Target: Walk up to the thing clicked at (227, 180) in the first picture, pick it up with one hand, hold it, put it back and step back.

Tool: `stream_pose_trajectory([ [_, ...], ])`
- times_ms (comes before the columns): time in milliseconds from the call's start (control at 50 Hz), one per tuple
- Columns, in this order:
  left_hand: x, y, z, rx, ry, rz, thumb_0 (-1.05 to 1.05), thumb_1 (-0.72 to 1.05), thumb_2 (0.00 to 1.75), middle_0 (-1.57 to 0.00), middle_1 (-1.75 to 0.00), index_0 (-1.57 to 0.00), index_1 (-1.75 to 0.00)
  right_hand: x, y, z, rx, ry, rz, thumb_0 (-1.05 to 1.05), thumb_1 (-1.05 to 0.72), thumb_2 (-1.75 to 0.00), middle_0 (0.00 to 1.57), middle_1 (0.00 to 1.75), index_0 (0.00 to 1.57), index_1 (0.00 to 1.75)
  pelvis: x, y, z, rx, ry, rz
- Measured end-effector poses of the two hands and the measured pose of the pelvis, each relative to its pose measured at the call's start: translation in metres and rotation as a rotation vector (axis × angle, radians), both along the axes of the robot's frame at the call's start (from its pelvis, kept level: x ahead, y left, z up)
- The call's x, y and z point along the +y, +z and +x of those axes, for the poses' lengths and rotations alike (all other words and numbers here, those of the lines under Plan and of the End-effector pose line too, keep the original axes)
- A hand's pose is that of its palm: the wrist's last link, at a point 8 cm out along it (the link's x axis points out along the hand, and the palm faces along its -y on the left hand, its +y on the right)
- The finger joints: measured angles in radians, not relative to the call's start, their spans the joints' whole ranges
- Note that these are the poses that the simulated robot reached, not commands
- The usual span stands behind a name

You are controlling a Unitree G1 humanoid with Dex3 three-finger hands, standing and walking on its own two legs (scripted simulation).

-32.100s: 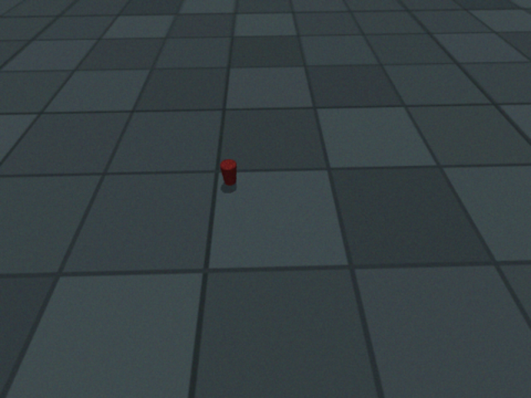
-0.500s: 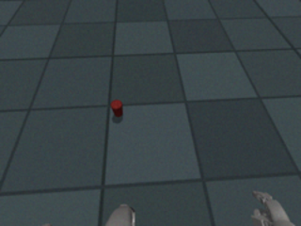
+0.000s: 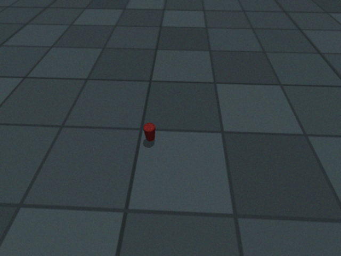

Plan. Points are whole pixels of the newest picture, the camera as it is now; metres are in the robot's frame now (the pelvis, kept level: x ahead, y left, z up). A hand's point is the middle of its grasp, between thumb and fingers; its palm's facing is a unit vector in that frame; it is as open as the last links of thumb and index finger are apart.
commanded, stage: step back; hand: left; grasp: from the side
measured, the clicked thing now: (149, 132) +1.06 +0.18 -0.70
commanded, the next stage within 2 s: stand in 0.72 s
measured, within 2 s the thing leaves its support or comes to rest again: neither
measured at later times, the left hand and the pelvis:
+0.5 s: hand out of the picture +0.10 +0.28 -0.16, palm faces +0.00 -0.93 -0.36, open 7.4 cm; pelvis +0.03 +0.01 +0.00, yaw -1 degrees
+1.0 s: hand out of the picture +0.14 +0.26 -0.14, palm faces -0.05 -0.94 -0.33, open 7.4 cm; pelvis +0.04 +0.01 +0.02, yaw -1 degrees
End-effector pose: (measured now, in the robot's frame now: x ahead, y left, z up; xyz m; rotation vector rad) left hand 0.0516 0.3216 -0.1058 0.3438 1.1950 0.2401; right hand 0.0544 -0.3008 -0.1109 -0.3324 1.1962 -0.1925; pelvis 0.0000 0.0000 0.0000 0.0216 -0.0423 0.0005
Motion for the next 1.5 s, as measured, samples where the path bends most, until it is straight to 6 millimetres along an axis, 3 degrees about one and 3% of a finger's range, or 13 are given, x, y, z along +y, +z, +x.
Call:
stream_pose_trajectory([
  [120,-0.018,-0.003,0.007,-0.028,-0.012,0.002,0.01,0.9,0.9,-0.2,-0.3,-0.2,-0.3,-0.017,-0.007,0.013,-0.011,-0.01,-0.004,0.01,-0.9,-0.89,0.21,0.3,0.21,0.3,-0.012,-0.005,0.004,-0.008,-0.002,-0.041],
  [240,-0.022,0.001,0.007,-0.046,0.018,-0.007,0.01,0.9,0.89,-0.2,-0.3,-0.2,-0.31,-0.017,-0.002,0.036,-0.004,0.026,-0.016,0.01,-0.9,-0.89,0.2,0.3,0.2,0.3,-0.009,0.0,0.014,-0.006,0.015,-0.029],
  [440,0.0,-0.015,0.034,0.007,0.014,-0.026,0.01,0.9,0.89,-0.2,-0.3,-0.2,-0.3,0.012,0.0,0.067,-0.027,0.028,-0.019,0.01,-0.9,-0.89,0.2,0.3,0.2,0.3,0.011,-0.004,0.03,-0.001,-0.001,-0.02],
  [580,-0.001,-0.008,0.059,-0.003,-0.011,-0.032,0.01,0.9,0.9,-0.2,-0.3,-0.2,-0.3,0.03,0.004,0.092,-0.059,0.024,0.026,0.01,-0.9,-0.89,0.2,0.3,0.21,0.3,0.013,0.004,0.039,0.006,-0.019,-0.031],
  [720,-0.003,0.001,0.078,-0.025,-0.032,-0.028,0.01,0.9,0.9,-0.2,-0.3,-0.2,-0.3,0.032,0.009,0.105,-0.09,0.007,0.039,0.01,-0.9,-0.89,0.2,0.3,0.21,0.3,0.014,0.009,0.041,0.005,-0.034,-0.026],
  [920,-0.014,0.006,0.084,-0.028,-0.058,-0.051,0.01,0.9,0.9,-0.2,-0.3,-0.2,-0.3,0.022,0.014,0.083,-0.056,-0.031,0.031,0.01,-0.9,-0.89,0.2,0.3,0.2,0.3,0.015,0.016,0.04,-0.008,-0.026,-0.022],
  [1180,-0.015,0.003,0.069,0.011,-0.062,-0.058,0.01,0.9,0.9,-0.2,-0.3,-0.2,-0.3,0.015,0.011,0.038,0.033,-0.073,0.019,0.01,-0.9,-0.89,0.2,0.3,0.2,0.3,0.014,0.018,0.034,-0.011,-0.027,-0.022],
  [1500,-0.009,0.003,0.053,0.05,-0.05,-0.049,0.01,0.9,0.9,-0.2,-0.3,-0.2,-0.3,0.02,0.007,0.033,0.052,-0.062,0.03,0.01,-0.9,-0.89,0.2,0.3,0.2,0.3,0.016,0.018,0.034,-0.001,-0.024,-0.022],
])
